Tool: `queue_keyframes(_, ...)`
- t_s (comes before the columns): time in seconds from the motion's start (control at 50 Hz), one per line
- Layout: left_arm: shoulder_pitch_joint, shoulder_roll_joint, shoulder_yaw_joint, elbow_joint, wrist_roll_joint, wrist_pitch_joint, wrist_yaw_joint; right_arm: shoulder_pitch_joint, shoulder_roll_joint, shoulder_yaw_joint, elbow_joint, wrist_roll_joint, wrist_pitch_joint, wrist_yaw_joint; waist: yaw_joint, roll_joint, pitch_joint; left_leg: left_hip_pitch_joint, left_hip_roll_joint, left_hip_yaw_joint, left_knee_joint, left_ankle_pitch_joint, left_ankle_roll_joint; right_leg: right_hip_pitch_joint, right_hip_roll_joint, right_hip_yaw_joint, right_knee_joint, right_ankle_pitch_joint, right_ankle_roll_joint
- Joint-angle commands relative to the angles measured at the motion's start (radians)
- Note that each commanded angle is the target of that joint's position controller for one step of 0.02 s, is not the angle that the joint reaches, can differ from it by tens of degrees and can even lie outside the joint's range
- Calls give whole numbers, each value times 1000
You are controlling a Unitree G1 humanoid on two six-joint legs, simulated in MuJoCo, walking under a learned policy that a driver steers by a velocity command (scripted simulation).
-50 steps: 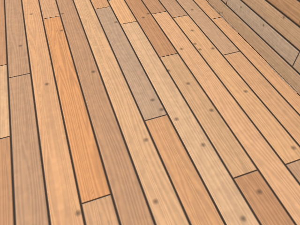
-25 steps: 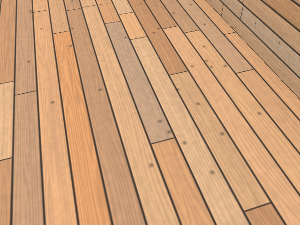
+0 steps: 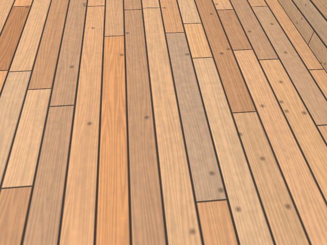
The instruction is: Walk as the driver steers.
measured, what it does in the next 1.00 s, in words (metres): walks ahead, turning left: right foot, then left foot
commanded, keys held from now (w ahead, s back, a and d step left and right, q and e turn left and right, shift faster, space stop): w+q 0.66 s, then w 0.34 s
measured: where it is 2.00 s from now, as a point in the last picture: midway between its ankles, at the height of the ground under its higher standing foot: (94, 153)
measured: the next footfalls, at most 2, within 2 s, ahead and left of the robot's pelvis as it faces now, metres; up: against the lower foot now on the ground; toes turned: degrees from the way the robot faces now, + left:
right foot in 0.24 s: +0.31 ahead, -0.14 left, +0.00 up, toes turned +13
left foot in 0.76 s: +0.48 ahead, +0.21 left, +0.00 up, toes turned +29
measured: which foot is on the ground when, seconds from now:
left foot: down 0.00-0.24, up 0.26-0.74, down 0.76-1.00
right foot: up 0.00-0.22, down 0.24-0.78, up 0.80-1.00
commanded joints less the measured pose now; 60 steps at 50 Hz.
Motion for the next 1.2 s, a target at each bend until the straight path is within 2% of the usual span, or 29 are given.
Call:
queue_keyframes(0.02, -9, 43, 11, -68, 7, 11, 15, -32, -159, -38, -89, 10, -15, -25, 19, 68, 14, -192, 202, -187, -137, 124, 138, 141, 49, -70, -240, 190, 32)
queue_keyframes(0.06, -88, 33, 5, -95, -8, 10, 13, 15, -167, -42, -84, 19, -7, -29, -22, 93, -2, -140, 198, -209, -108, 65, 110, 166, 86, -67, -398, 252, 36)
queue_keyframes(0.14, -167, 81, 18, -139, -28, -5, -6, 62, -161, -43, -83, 26, 7, -33, -51, 113, -24, 24, 253, -340, -16, -20, 98, 172, 114, -25, -543, 202, 28)
queue_keyframes(0.18, -151, 108, 31, -145, -31, -20, -18, 53, -165, -44, -93, 19, 15, -38, -28, 137, -31, 76, 275, -401, 48, 2, 88, 224, 125, -20, -589, 115, 1)
queue_keyframes(0.22, 4, 143, 53, -110, -25, -31, -14, 17, -133, -33, -114, 12, 20, -39, 56, 152, -98, 41, 223, -384, 188, 72, 48, 462, 101, -27, -653, 97, -58)
queue_keyframes(0.24, 166, 199, 69, -93, -10, -33, -5, -1, -74, -11, -136, 1, 13, -33, 129, 69, -224, -84, 165, -289, 454, 4, 6, 723, -63, 112, -636, 68, -132)
queue_keyframes(0.26, 279, 272, 92, -61, -1, -15, -3, 127, -28, 6, -162, 27, 0, -27, 87, -266, -353, -435, 30, -128, 736, -376, -62, 1063, -290, 531, -686, -96, -305)
queue_keyframes(0.28, 269, 184, 79, -71, -17, -7, -7, 134, -130, -11, -149, 40, -2, -29, 98, -228, -305, -588, 118, -133, 905, -433, -75, 1048, -334, 673, -732, -301, -302)
queue_keyframes(0.3, 233, 122, 63, -85, -21, -1, -5, 42, -189, -27, -156, 36, 6, -29, 120, -108, -170, -628, 152, -128, 969, -337, -86, 930, -290, 534, -747, -287, -253)
queue_keyframes(0.32, 183, 110, 56, -92, -18, 7, -7, -7, -177, -29, -168, 23, 13, -31, 103, -21, -90, -602, 185, -95, 970, -255, -98, 806, -242, 394, -765, -159, -219)
queue_keyframes(0.36, 129, 83, 45, -81, -11, 11, -13, -35, -140, -33, -188, 15, 20, -24, 57, -33, -8, -541, 236, -77, 901, -174, -106, 640, -156, 213, -822, 7, -187)
queue_keyframes(0.42, 129, 90, 52, -56, -20, 2, -25, -35, -91, -27, -209, 22, 37, -16, 40, -70, 6, -513, 259, -33, 856, -122, -120, 568, -119, 58, -877, 147, -200)
queue_keyframes(0.5, 152, 136, 69, -19, -16, 6, -22, -112, -81, -24, -247, 15, 38, -11, 50, -44, 7, -561, 273, -32, 694, 10, -135, 612, -135, -55, -887, 297, -209)
queue_keyframes(0.58, 173, 163, 72, 7, -23, 20, -13, -242, -65, -15, -283, 14, 27, 15, 95, -40, 34, -508, 263, 31, 465, 170, -118, 638, -126, -165, -879, 279, -176)
queue_keyframes(0.66, 210, 198, 81, 34, -42, 38, -11, -335, -73, -17, -334, 22, 27, 38, 111, -44, 71, -489, 248, 82, 350, 93, -81, 722, -168, -207, -853, 296, -153)
queue_keyframes(0.72, 218, 230, 88, 48, -53, 55, -10, -283, -105, -36, -344, 13, 30, 40, 50, -71, 18, -308, 165, 148, 292, -65, -18, 749, -179, -247, -703, 683, -138)
queue_keyframes(0.74, 206, 236, 87, 50, -55, 61, -7, -156, -139, -58, -312, 11, 30, 36, -30, -64, -51, -129, 120, 170, 227, -31, 13, 724, -155, -280, -546, 806, -121)
queue_keyframes(0.76, 217, 211, 75, 48, -49, 60, -3, 14, -195, -88, -260, 11, 32, 20, -107, -32, -142, 152, 108, 143, 198, 40, 45, 584, -116, -306, -332, 753, -91)
queue_keyframes(0.78, 244, 120, 42, 9, -11, 49, -8, 145, -301, -112, -233, 5, 38, -2, -114, 173, -255, 503, 359, -232, 200, 77, 133, 231, -26, -315, 39, 157, -40)
queue_keyframes(0.8, 309, 81, 20, -3, -26, 17, -21, 136, -330, -104, -245, 7, 27, 2, -50, 295, -432, 652, 556, -737, 17, -48, 290, -2, 121, -126, 305, -412, -15)
queue_keyframes(0.82, 207, 175, 47, -13, -65, 0, -31, 121, -245, -80, -238, 1, 18, 11, -95, 158, -357, 586, 528, -636, -17, -69, 234, -95, 67, -25, 356, -350, -24)
queue_keyframes(0.84, 137, 168, 44, -37, -77, -4, -32, 67, -212, -69, -233, 3, 13, 13, -73, 144, -212, 434, 486, -462, -18, -8, 191, -117, 30, -51, 314, -275, -38)
queue_keyframes(0.86, 116, 151, 41, -32, -56, -2, -22, -10, -181, -57, -235, 6, 8, 15, -26, 59, -131, 275, 437, -347, -30, 75, 152, -72, -13, -57, 235, -194, -38)
queue_keyframes(0.88, 123, 154, 49, -25, -37, 9, -16, -63, -144, -46, -241, 1, 3, 17, 11, 72, -94, 167, 396, -269, -54, 149, 134, -11, -39, -52, 173, -148, -34)
queue_keyframes(0.9, 158, 147, 50, -16, -34, 23, -19, -88, -131, -41, -243, -5, -2, 17, 42, 95, -84, 98, 375, -231, -88, 169, 130, 47, -51, -47, 149, -111, -31)
queue_keyframes(0.94, 187, 116, 47, -5, -30, 45, -18, -85, -139, -44, -223, -4, -19, 15, 62, 89, -75, 43, 364, -181, -138, 225, 144, 76, -49, -58, 107, -63, -13)
queue_keyframes(1.0, 101, 97, 44, -34, -20, 57, -11, -43, -154, -47, -183, -6, -26, 1, 45, 72, -18, 41, 352, -114, -174, 282, 140, -6, -46, -60, -19, 62, 15)
queue_keyframes(1.1, -53, 59, 30, -73, -26, 42, -31, 29, -171, -45, -135, 1, -13, -19, -19, 84, 26, 103, 327, -49, -186, 208, 90, -17, -7, -83, -328, 299, 7)
queue_keyframes(1.2, -180, 61, 24, -127, -36, 27, -62, 106, -194, -49, -80, 9, 2, -24, -65, 87, 72, 236, 387, -75, -135, 181, 85, -47, 32, -97, -481, 255, -26)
